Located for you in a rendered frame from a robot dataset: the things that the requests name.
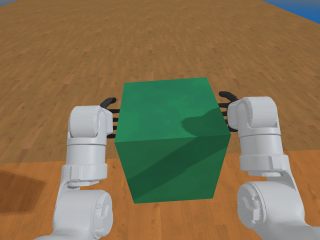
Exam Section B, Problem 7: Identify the robot left hand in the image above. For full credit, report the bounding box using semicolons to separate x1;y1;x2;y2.
100;97;120;139

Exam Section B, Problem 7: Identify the right robot upper arm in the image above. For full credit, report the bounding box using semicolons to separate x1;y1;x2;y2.
237;181;320;240

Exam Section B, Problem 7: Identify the right robot forearm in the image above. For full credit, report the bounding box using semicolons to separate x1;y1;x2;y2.
227;96;305;216

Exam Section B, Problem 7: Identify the left robot forearm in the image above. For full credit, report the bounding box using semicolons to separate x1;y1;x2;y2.
52;105;113;230

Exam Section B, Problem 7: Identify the left robot upper arm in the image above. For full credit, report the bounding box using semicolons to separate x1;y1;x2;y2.
33;189;113;240

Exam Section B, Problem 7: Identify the carton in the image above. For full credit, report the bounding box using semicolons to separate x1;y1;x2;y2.
114;77;231;204

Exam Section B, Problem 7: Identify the robot right hand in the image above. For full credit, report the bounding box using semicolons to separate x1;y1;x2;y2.
218;91;239;132

